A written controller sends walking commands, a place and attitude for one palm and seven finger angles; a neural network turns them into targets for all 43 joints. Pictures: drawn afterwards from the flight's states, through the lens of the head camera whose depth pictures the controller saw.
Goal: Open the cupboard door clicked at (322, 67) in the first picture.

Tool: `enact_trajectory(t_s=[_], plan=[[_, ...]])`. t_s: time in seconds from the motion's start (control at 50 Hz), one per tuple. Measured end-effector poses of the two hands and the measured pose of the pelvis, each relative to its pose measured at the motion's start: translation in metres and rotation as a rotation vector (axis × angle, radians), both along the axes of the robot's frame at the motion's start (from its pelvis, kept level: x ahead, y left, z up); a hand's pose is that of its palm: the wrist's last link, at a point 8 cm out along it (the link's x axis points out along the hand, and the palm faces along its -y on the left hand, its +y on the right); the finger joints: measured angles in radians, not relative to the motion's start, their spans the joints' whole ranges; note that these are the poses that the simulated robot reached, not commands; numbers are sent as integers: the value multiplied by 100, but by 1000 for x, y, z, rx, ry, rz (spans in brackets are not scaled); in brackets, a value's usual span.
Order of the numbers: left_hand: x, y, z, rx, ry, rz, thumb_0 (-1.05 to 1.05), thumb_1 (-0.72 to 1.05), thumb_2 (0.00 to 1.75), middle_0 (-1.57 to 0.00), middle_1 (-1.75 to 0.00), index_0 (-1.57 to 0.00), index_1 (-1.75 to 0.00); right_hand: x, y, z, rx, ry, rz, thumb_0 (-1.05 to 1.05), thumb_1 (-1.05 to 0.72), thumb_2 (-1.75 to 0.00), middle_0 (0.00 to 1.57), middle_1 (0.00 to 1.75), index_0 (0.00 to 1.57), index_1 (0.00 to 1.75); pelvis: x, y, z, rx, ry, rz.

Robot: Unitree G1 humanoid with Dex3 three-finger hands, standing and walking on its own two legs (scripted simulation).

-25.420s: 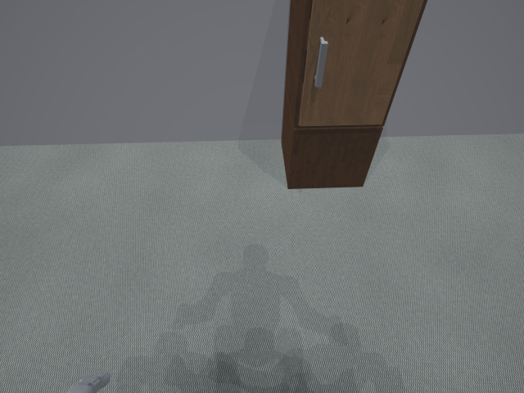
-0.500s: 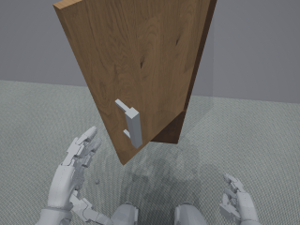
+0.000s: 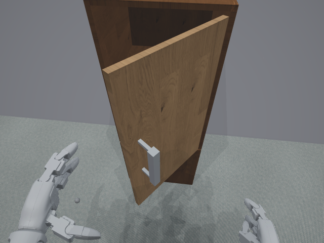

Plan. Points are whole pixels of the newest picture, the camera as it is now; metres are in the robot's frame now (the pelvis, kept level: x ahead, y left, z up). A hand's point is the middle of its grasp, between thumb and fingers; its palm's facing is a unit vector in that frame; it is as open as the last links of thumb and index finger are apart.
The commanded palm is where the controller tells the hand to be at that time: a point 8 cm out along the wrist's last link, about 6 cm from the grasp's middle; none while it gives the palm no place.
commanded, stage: draw the hand back to the body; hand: left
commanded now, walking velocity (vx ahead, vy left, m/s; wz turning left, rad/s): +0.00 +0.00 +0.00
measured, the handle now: (148, 163) +0.33 +0.07 +0.00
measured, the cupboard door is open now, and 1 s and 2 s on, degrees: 52 52 52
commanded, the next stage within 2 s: step back with the hand held close in 0.98 s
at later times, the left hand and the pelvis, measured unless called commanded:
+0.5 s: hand (20, 164) +0.20 +0.26 +0.19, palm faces +0.40 -0.82 -0.41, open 10.2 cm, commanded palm +0.16 +0.30 +0.21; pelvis +0.02 +0.01 +0.05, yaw -1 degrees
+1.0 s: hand (12, 162) +0.19 +0.25 +0.21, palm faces +0.45 -0.80 -0.40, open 7.4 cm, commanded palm +0.15 +0.29 +0.22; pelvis +0.01 +0.00 +0.05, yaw -1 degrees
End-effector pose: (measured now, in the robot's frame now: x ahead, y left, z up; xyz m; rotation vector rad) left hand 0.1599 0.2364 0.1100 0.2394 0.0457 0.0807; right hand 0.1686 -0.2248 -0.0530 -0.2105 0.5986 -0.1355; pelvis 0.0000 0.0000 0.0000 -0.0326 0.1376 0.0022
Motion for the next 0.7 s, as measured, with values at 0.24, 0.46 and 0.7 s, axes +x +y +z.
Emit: enact_trajectory(t_s=[0.24, 0.46, 0.7], plan=[[-6, 32, 44, 157, 1, 220, 0, -2, 50, -18, -30, -18, -31, 7, 29, 13, 21, 22, 55, 1, -91, -90, 20, 30, 20, 30, 10, 13, 28, 6, -95, 0], [3, 57, 91, 220, -140, 284, 0, 36, 66, -19, -30, -19, -31, 15, 29, 26, 21, 17, 75, 1, -91, -90, 20, 30, 20, 30, 16, 14, 44, 12, -163, -12], [-3, 72, 131, 271, -279, 358, 1, 75, 83, -21, -31, -21, -31, 19, 15, 35, 4, 19, 80, 1, -91, -90, 20, 30, 20, 30, 11, 8, 52, 15, -207, -18]])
